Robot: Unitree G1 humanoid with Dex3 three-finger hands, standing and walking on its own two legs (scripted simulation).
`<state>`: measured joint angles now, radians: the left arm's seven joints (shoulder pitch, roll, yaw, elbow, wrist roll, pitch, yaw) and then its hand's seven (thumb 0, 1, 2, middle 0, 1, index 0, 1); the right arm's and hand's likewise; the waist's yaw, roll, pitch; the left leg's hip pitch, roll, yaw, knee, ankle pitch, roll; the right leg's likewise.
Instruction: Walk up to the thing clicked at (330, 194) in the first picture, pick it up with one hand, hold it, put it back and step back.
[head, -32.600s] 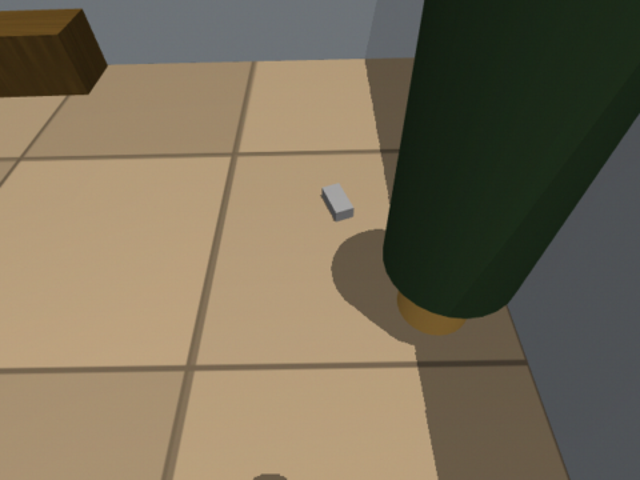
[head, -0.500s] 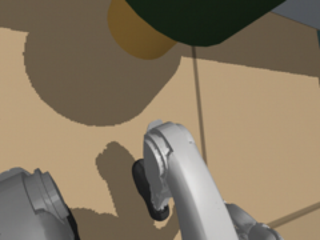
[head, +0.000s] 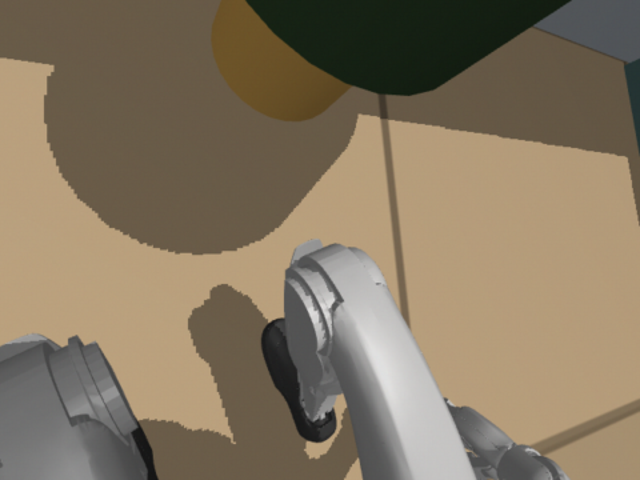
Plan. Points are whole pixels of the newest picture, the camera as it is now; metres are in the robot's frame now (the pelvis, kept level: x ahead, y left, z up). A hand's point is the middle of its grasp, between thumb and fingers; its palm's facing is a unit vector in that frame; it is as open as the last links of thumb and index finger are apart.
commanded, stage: close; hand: left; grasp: from above
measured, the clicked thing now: out of the picture +0.44 +0.34 -0.27
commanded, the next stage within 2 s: settle in 1.14 s
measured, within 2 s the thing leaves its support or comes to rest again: leaves its support in 1.62 s
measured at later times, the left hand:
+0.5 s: hand out of the picture +0.43 +0.33 -0.25, palm faces -0.45 -0.13 -0.88, open 11.5 cm
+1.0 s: hand out of the picture +0.43 +0.33 -0.24, palm faces -0.45 -0.15 -0.88, open 11.0 cm
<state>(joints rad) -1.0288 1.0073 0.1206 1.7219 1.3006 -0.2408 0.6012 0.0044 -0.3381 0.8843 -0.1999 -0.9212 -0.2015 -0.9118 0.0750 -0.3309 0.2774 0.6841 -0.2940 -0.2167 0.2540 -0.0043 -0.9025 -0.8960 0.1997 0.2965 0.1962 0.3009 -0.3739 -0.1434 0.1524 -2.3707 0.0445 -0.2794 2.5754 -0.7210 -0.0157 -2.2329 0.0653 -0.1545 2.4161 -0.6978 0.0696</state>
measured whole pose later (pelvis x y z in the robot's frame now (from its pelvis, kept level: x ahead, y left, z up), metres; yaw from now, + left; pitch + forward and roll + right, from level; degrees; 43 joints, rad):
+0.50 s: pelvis +0.00 +0.00 +0.00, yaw +0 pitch +28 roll -14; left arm -1.03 1.01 0.11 1.73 1.32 -0.25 0.63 0.00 -0.12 0.72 -0.40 -0.80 -0.41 -0.77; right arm 0.06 -0.33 0.30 0.68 -0.30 -0.23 0.25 0.00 -0.90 -0.89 0.20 0.30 0.20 0.30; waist -0.37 -0.15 0.16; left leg -2.37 0.05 -0.28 2.57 -0.72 -0.02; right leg -2.23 0.07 -0.16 2.41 -0.69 0.07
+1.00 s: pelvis +0.00 +0.00 +0.00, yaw +0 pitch +27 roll -13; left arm -1.04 1.03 0.11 1.73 1.29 -0.26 0.60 0.01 -0.11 0.61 -0.50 -0.73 -0.54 -0.71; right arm 0.07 -0.34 0.31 0.66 -0.29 -0.21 0.24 0.00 -0.90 -0.89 0.20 0.30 0.20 0.30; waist -0.38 -0.15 0.17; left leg -2.36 0.05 -0.28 2.57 -0.71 -0.02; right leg -2.23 0.07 -0.16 2.41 -0.68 0.07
